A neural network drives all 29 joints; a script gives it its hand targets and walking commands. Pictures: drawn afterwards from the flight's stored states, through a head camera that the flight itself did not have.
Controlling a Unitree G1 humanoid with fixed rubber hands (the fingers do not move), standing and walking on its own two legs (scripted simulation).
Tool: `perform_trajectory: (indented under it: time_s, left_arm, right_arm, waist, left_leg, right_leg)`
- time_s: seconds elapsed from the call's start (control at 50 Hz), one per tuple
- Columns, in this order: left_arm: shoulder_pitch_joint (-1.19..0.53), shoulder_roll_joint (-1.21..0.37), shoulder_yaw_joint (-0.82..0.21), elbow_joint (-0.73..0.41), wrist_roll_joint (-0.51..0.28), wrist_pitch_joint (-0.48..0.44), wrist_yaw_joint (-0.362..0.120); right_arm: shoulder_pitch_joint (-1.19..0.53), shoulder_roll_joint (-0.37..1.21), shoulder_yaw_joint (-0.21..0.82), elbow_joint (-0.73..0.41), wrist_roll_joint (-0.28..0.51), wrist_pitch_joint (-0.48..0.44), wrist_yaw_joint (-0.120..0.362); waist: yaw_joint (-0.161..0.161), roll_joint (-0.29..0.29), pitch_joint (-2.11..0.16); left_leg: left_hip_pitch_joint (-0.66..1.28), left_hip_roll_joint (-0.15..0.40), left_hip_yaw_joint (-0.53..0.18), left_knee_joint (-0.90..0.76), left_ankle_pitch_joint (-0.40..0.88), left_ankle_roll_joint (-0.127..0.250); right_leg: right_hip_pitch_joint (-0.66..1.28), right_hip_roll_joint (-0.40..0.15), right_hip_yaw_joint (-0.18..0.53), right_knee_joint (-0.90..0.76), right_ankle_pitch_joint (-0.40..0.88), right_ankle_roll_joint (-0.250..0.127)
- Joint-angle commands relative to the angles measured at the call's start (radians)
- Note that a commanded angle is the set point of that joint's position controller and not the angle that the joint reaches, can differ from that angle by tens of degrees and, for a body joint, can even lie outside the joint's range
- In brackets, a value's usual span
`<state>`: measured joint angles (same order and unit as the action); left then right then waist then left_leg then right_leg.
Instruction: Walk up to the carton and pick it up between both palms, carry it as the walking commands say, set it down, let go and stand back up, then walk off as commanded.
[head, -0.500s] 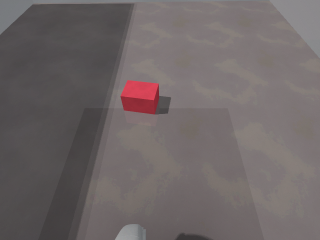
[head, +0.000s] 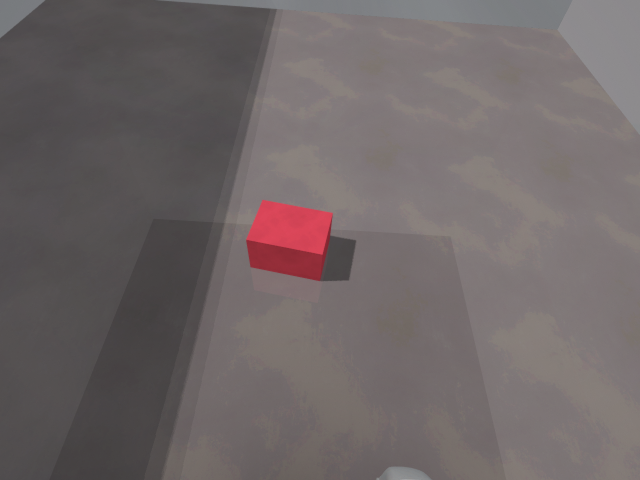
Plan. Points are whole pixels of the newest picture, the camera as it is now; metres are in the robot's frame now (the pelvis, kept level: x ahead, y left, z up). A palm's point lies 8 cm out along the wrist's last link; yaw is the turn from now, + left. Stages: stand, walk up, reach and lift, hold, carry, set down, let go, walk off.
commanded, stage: walk up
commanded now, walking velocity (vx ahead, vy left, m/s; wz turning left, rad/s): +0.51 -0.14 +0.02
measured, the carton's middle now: (291, 240) +0.98 +0.07 -0.69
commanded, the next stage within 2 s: none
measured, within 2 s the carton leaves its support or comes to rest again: neither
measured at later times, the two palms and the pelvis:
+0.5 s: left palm (226, 321) +0.37 +0.16 -0.14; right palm (529, 455) +0.16 -0.30 -0.16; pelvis +0.25 -0.07 -0.02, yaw +0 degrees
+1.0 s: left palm (184, 331) +0.37 +0.24 -0.16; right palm (442, 269) +0.47 -0.23 -0.12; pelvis +0.40 +0.01 -0.01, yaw +0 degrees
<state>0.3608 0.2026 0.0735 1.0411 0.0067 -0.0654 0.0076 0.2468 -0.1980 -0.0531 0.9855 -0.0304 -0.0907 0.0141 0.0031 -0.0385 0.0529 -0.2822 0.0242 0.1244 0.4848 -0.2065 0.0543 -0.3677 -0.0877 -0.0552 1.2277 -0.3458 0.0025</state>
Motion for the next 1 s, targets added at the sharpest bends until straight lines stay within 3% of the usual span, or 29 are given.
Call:
perform_trajectory:
  time_s: [0.0,0.02,0.06,0.18,0.2,0.22,0.28,0.3,0.34,0.36,0.38,0.4,0.42,0.44,0.46,0.48,0.52,0.56,0.62,0.7,0.78,0.82,0.84,0.88,0.9,0.92,0.94,0.96,0.98]
  left_arm:
    - [0.084,-0.015,0.002,-0.022,0.019,0.034,-0.018]
    - [0.056,-0.008,0.004,-0.034,0.021,0.046,-0.026]
    - [-0.006,-0.008,0.006,-0.063,0.025,0.060,-0.041]
    - [-0.238,0.030,-0.009,-0.150,0.022,0.053,-0.064]
    - [-0.256,0.033,-0.009,-0.152,0.018,0.050,-0.064]
    - [-0.296,0.024,-0.013,-0.161,0.016,0.045,-0.064]
    - [-0.342,0.031,-0.018,-0.174,0.013,0.034,-0.054]
    - [-0.358,0.037,-0.016,-0.185,0.010,0.025,-0.052]
    - [-0.316,0.057,-0.012,-0.169,0.017,0.016,-0.047]
    - [-0.235,0.049,-0.009,-0.152,0.023,0.006,-0.043]
    - [-0.095,0.087,0.004,-0.098,0.029,-0.006,-0.032]
    - [0.097,0.140,0.025,-0.058,0.039,-0.022,-0.019]
    - [0.216,0.268,0.051,-0.039,0.050,-0.031,-0.007]
    - [0.226,0.337,0.075,-0.012,0.023,-0.011,0.000]
    - [0.152,0.295,0.070,-0.024,0.003,-0.006,0.007]
    - [0.060,0.191,0.036,-0.033,0.010,-0.014,0.008]
    - [0.004,0.087,0.017,-0.036,0.008,-0.019,0.011]
    - [-0.017,0.071,0.009,-0.054,0.019,-0.020,0.004]
    - [0.030,0.080,0.003,-0.054,0.025,-0.022,0.000]
    - [0.079,0.107,0.008,-0.063,0.021,-0.018,0.012]
    - [0.073,0.121,0.011,-0.075,0.015,-0.009,0.015]
    - [0.072,0.141,0.020,-0.059,0.012,-0.002,0.013]
    - [0.091,0.132,0.012,-0.045,0.009,0.001,0.009]
    - [0.111,0.106,0.010,-0.004,0.010,0.013,0.010]
    - [0.160,0.056,-0.001,0.014,0.020,0.022,0.010]
    - [0.181,-0.020,-0.017,-0.011,0.034,0.026,0.001]
    - [0.197,-0.023,-0.016,-0.027,0.022,0.035,0.005]
    - [0.151,0.057,0.002,-0.022,0.032,0.040,0.000]
    - [0.128,0.075,0.010,-0.001,0.035,0.046,-0.009]
  right_arm:
    - [0.122,-0.074,-0.006,0.015,0.008,-0.018,-0.009]
    - [0.137,-0.075,-0.004,0.022,0.007,-0.023,-0.010]
    - [0.187,-0.076,0.006,0.033,0.004,-0.026,-0.011]
    - [0.268,-0.106,0.002,0.042,0.016,-0.022,-0.026]
    - [0.286,-0.088,0.007,0.051,0.016,-0.020,-0.025]
    - [0.304,-0.082,0.007,0.053,0.018,-0.023,-0.029]
    - [0.342,-0.099,0.002,0.081,0.011,-0.019,-0.030]
    - [0.338,-0.095,0.004,0.092,0.009,-0.019,-0.035]
    - [0.327,-0.092,0.003,0.111,0.010,-0.011,-0.034]
    - [0.313,-0.111,0.001,0.111,0.011,-0.004,-0.035]
    - [0.315,-0.112,-0.003,0.121,0.013,0.003,-0.031]
    - [0.282,-0.120,-0.006,0.103,0.018,0.000,-0.031]
    - [0.303,-0.036,0.009,0.066,0.035,-0.006,-0.027]
    - [0.396,-0.050,-0.019,0.075,0.036,-0.005,-0.023]
    - [0.342,-0.095,-0.035,0.075,0.019,0.008,-0.022]
    - [0.268,-0.065,-0.026,0.059,0.016,0.011,-0.021]
    - [0.190,-0.030,-0.023,0.042,0.006,0.028,-0.011]
    - [0.208,0.002,-0.016,0.038,0.002,0.062,-0.003]
    - [0.174,-0.020,-0.025,0.021,-0.002,0.100,0.002]
    - [0.040,-0.004,-0.013,-0.032,0.001,0.113,0.021]
    - [-0.050,-0.033,-0.008,-0.058,0.015,0.104,0.035]
    - [-0.069,-0.050,-0.011,-0.067,0.012,0.100,0.028]
    - [-0.063,-0.044,-0.009,-0.066,0.014,0.090,0.017]
    - [0.046,-0.054,-0.012,-0.023,0.000,0.052,0.001]
    - [0.130,-0.083,-0.018,0.006,-0.005,0.026,-0.006]
    - [0.218,-0.181,-0.028,0.014,-0.011,0.010,-0.016]
    - [0.260,-0.293,-0.051,0.046,0.025,0.022,-0.024]
    - [0.205,-0.229,-0.039,0.022,0.023,0.022,-0.013]
    - [0.124,-0.183,-0.021,-0.003,0.028,0.021,-0.014]
  waist:
    - [0.012,0.141,-0.056]
    - [0.006,0.184,-0.023]
    - [0.000,0.205,0.007]
    - [-0.057,0.175,0.113]
    - [-0.061,0.203,0.121]
    - [-0.070,0.174,0.134]
    - [-0.091,0.185,0.113]
    - [-0.090,0.221,0.080]
    - [-0.051,0.207,0.069]
    - [-0.004,0.151,0.039]
    - [0.049,0.085,-0.044]
    - [0.143,-0.010,-0.170]
    - [0.144,-0.276,-0.274]
    - [0.095,-0.312,-0.404]
    - [0.065,-0.144,-0.347]
    - [0.037,-0.027,-0.187]
    - [0.005,-0.026,-0.097]
    - [-0.031,-0.128,-0.048]
    - [-0.047,-0.130,-0.028]
    - [-0.017,-0.182,0.029]
    - [0.016,-0.178,0.033]
    - [0.021,-0.155,0.044]
    - [0.041,-0.167,0.010]
    - [-0.005,-0.104,0.000]
    - [-0.036,0.067,-0.014]
    - [-0.043,0.367,-0.056]
    - [-0.051,0.508,-0.081]
    - [-0.044,0.363,-0.001]
    - [-0.023,0.192,0.039]
  left_leg:
    - [0.167,0.276,-0.222,-0.230,0.398,0.037]
    - [0.169,0.259,-0.198,-0.247,0.408,0.039]
    - [0.137,0.250,-0.148,-0.269,0.445,0.031]
    - [0.172,0.250,-0.125,-0.368,0.179,0.042]
    - [0.180,0.239,-0.122,-0.374,0.179,0.041]
    - [0.196,0.247,-0.115,-0.370,0.203,0.036]
    - [0.266,0.244,-0.083,-0.332,0.254,0.039]
    - [0.291,0.239,-0.071,-0.299,0.270,0.040]
    - [0.246,0.226,-0.046,-0.236,0.299,0.047]
    - [0.229,0.221,-0.049,-0.121,0.374,0.040]
    - [0.206,0.173,-0.017,0.067,0.427,0.019]
    - [0.039,0.140,-0.014,0.316,0.273,-0.008]
    - [-0.215,0.019,-0.002,0.625,-0.296,-0.059]
    - [-0.299,-0.031,-0.125,0.794,-0.324,-0.067]
    - [-0.307,0.037,-0.169,0.851,-0.267,-0.067]
    - [-0.318,0.076,-0.164,0.853,-0.189,-0.070]
    - [-0.253,0.107,-0.162,0.818,-0.081,-0.061]
    - [-0.214,0.095,-0.142,0.738,-0.052,-0.061]
    - [-0.213,0.067,-0.120,0.671,-0.005,-0.069]
    - [-0.273,0.082,-0.101,0.458,0.093,-0.087]
    - [-0.133,0.096,-0.053,0.231,0.122,-0.096]
    - [-0.083,0.102,-0.059,0.157,0.061,-0.087]
    - [-0.029,0.078,-0.029,0.118,0.020,-0.092]
    - [0.140,0.053,-0.017,0.013,0.001,-0.098]
    - [0.208,0.101,-0.051,-0.059,-0.047,-0.108]
    - [0.244,0.352,-0.362,-0.182,-0.075,-0.076]
    - [0.239,0.455,-0.608,-0.348,-0.189,0.023]
    - [0.169,0.462,-0.660,-0.379,-0.259,0.028]
    - [0.106,0.436,-0.564,-0.343,-0.197,0.014]
  right_leg:
    - [-0.145,-0.062,0.066,-0.053,0.093,-0.006]
    - [-0.188,-0.052,0.041,-0.062,0.119,0.009]
    - [-0.221,-0.059,0.021,-0.116,0.177,0.022]
    - [-0.309,-0.077,-0.023,-0.430,0.342,0.049]
    - [-0.303,-0.067,-0.035,-0.477,0.350,0.042]
    - [-0.300,-0.061,-0.045,-0.512,0.362,0.041]
    - [-0.242,-0.034,-0.076,-0.621,0.332,0.028]
    - [-0.203,-0.029,-0.075,-0.646,0.311,0.020]
    - [-0.072,-0.012,-0.083,-0.646,0.229,-0.004]
    - [0.029,0.016,-0.096,-0.679,0.186,-0.014]
    - [0.185,0.044,-0.121,-0.732,0.173,-0.023]
    - [0.447,-0.076,-0.008,-0.722,0.169,-0.055]
    - [0.641,-0.393,0.411,-0.825,0.184,-0.097]
    - [0.690,-0.467,0.718,-0.943,0.382,-0.189]
    - [0.604,-0.452,0.618,-0.921,0.442,-0.152]
    - [0.443,-0.409,0.444,-0.893,0.560,-0.136]
    - [0.238,-0.301,0.254,-0.920,0.629,-0.121]
    - [0.156,-0.238,0.114,-0.926,0.699,-0.081]
    - [0.086,-0.244,0.068,-0.948,0.738,-0.096]
    - [0.105,-0.230,0.017,-0.979,0.658,-0.099]
    - [0.065,-0.218,-0.004,-1.017,0.309,-0.079]
    - [0.066,-0.241,0.030,-1.027,0.119,-0.068]
    - [0.082,-0.214,0.023,-1.004,0.025,-0.071]
    - [0.043,-0.130,-0.018,-0.850,-0.072,-0.041]
    - [0.016,-0.062,-0.075,-0.656,-0.115,-0.021]
    - [-0.089,-0.003,-0.114,-0.337,-0.281,0.014]
    - [-0.190,0.029,-0.054,-0.170,-0.280,0.005]
    - [-0.236,-0.008,0.013,-0.064,-0.190,0.001]
    - [-0.223,-0.038,0.052,-0.077,-0.086,-0.003]
